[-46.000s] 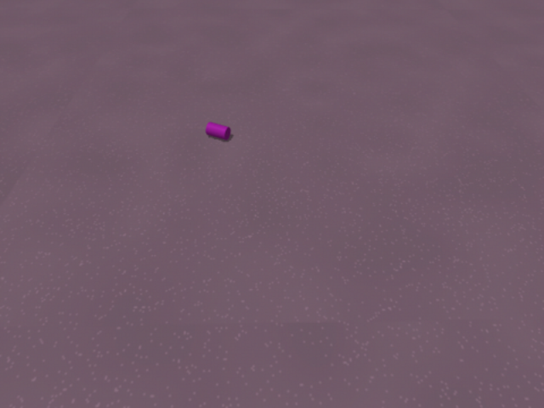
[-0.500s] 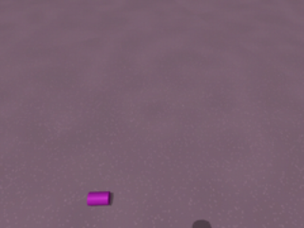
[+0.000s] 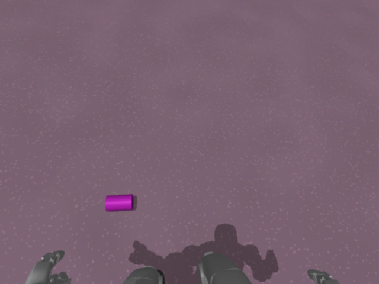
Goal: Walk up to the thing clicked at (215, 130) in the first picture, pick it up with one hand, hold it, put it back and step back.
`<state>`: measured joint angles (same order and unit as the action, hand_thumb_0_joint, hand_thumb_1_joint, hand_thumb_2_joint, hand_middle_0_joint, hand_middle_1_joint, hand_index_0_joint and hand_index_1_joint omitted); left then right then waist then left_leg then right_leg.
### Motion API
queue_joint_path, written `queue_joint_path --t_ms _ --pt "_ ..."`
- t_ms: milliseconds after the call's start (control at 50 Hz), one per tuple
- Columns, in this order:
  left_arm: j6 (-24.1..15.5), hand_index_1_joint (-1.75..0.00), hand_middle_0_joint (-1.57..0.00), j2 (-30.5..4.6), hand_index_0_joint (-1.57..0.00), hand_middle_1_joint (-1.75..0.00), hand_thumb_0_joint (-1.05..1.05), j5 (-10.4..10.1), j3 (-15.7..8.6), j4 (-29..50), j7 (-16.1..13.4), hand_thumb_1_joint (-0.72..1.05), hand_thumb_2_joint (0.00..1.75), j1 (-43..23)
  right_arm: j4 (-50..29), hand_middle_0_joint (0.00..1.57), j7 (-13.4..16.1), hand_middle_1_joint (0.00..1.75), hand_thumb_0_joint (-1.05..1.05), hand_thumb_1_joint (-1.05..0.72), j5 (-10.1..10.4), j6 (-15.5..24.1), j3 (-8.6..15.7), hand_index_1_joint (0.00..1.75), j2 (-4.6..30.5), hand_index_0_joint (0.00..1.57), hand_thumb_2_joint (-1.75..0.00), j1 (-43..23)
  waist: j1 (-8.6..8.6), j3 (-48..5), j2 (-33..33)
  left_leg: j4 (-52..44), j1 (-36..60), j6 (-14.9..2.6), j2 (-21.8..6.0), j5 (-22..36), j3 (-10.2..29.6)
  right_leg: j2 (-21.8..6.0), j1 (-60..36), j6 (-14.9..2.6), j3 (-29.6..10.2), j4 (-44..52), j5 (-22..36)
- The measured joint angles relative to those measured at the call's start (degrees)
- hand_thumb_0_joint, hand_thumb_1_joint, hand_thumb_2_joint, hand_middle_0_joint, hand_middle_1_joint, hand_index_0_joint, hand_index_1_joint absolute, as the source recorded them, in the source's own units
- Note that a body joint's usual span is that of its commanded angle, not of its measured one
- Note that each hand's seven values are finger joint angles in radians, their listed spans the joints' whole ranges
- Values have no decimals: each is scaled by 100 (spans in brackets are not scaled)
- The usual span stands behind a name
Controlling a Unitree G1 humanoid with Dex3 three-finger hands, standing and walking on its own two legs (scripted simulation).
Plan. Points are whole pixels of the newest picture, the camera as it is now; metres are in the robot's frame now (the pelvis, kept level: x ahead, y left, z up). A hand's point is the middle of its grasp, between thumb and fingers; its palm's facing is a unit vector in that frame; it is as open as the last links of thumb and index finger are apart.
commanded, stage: step back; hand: left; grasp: from above
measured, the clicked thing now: (119, 202) +0.46 +0.28 -0.73
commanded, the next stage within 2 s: none
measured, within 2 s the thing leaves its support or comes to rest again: neither
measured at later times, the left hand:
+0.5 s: hand out of the picture +0.03 +0.27 -0.15, palm faces +0.01 -0.92 -0.39, open 7.4 cm
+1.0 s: hand out of the picture -0.18 +0.25 -0.15, palm faces -0.07 -0.92 -0.39, open 7.4 cm
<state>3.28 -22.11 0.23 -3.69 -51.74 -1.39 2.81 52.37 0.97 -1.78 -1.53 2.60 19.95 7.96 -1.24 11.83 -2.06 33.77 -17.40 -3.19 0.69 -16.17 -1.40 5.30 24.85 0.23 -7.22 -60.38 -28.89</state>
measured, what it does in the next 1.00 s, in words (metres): walks backwards: right foot, then left foot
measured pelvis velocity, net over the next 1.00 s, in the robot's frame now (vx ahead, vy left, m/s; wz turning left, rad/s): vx -0.27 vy -0.02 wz -0.07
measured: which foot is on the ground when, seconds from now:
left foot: down 0.00-0.18, up 0.20-0.48, down 0.50-0.96, up 0.98-1.00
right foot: up 0.00-0.12, down 0.14-0.52, up 0.54-0.90, down 0.92-1.00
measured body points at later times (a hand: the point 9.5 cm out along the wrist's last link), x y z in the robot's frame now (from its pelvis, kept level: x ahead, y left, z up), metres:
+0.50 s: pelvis -0.11 +0.01 -0.01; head -0.04 +0.01 +0.43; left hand +0.03 +0.32 -0.12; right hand -0.01 -0.31 -0.13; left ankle -0.13 +0.12 -0.74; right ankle -0.04 -0.13 -0.73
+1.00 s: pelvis -0.27 -0.02 -0.01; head -0.22 -0.03 +0.43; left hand -0.18 +0.30 -0.12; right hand -0.15 -0.34 -0.13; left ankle -0.15 +0.11 -0.71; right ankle -0.28 -0.14 -0.73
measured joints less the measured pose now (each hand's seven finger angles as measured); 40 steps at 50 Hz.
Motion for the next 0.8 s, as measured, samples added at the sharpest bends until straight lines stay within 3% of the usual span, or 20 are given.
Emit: queue_joint_path --t_ms 100,140,180,200,260,340,420,480,520,540,600,660,720,800 --pt "-36 -30 -20 59 -20 -30 0 34 -29 -21 57 90 89 288 -246 21 6 30 1 -90 48 22 -19 30 31 21 -90 -140 48 5 85 285 -140 21 -56 -54 -233 -290 -596 8 284 1297 170" --pt "-90 -30 -20 80 -20 -30 0 56 -46 -24 77 90 89 370 -279 21 -12 30 0 -90 78 -11 -30 30 76 21 -90 -185 88 -27 147 531 -260 61 -93 -135 -302 -376 -917 -76 404 2138 667" --pt "-147 -30 -20 219 -20 -30 1 105 -50 -77 83 90 89 378 -214 21 -20 30 0 -90 132 -67 -8 30 179 21 -90 -272 32 39 499 756 -321 122 -283 -180 -132 -196 -1062 -112 585 2345 913" --pt "-164 -30 -20 254 -20 -30 1 112 -33 -53 108 90 89 428 -182 21 -22 30 0 -90 158 -101 -6 30 194 21 -90 -272 9 -9 582 850 -379 143 -250 -205 13 -172 -1054 -133 644 2356 936" --pt "-175 -30 -20 216 -20 -30 1 133 -23 89 147 90 89 547 -124 21 -30 30 1 -90 172 -171 -18 30 135 21 -90 -247 170 -147 362 2103 -658 237 275 -1272 402 -372 -907 -199 482 2340 1027" --pt "-154 -30 -20 234 -20 -30 1 129 -49 268 101 90 89 506 -151 21 -41 30 1 -90 220 -108 -51 30 234 21 -90 -108 221 -257 288 3031 -741 331 614 -1320 854 -534 -760 -162 467 2695 1390" --pt "-162 -30 -20 233 -20 -30 1 157 -36 543 67 90 89 367 -188 21 6 30 1 -90 204 -67 -48 30 376 21 -90 25 209 -229 366 2328 -355 423 413 -1360 834 -565 -526 -85 597 2744 1603" --pt "-137 -30 -20 161 -20 -30 0 138 -15 730 65 90 89 244 -195 20 14 30 1 -90 160 -26 -26 30 385 21 -90 93 137 -151 345 926 124 393 134 -1049 583 -625 -307 -5 764 2495 1611" --pt "-75 -30 -20 19 -20 -30 0 88 -35 773 80 90 89 146 -131 20 15 29 1 -90 87 12 3 30 235 20 -90 45 172 14 23 316 382 266 247 -491 369 -802 -170 60 653 2169 1553" --pt "-29 -30 -20 -41 -20 -30 0 66 -63 752 79 90 89 143 -120 20 -5 29 1 -90 37 17 -9 30 128 20 -90 31 236 67 -180 266 430 211 336 -421 248 -828 -120 -16 466 2035 1526" --pt "95 -30 -20 -7 -20 -30 0 62 -85 560 49 90 89 234 -174 21 -99 30 1 -90 -29 44 -81 30 46 21 -90 149 91 -89 -69 286 282 126 146 -303 403 -225 112 -85 94 791 150" --pt "87 -30 -20 -17 -20 -30 1 16 -99 515 71 90 89 409 -192 21 -80 30 1 -90 -57 25 -111 30 10 21 -90 179 121 -238 0 -62 237 139 -48 11 418 152 260 -125 -135 -442 6" --pt "46 -30 -20 -75 -20 -30 1 20 -151 505 91 90 89 588 -296 21 -44 30 1 -90 -26 59 -84 30 1 21 -90 92 195 -266 -27 -222 120 166 -146 239 320 166 133 -18 -230 -794 85" --pt "39 -30 -20 -153 -20 -30 1 47 -182 443 89 90 89 728 -509 21 -14 30 1 -90 16 95 -61 30 30 21 -90 -83 232 -160 -64 -138 -122 183 -220 411 188 -38 -296 159 -200 -124 55"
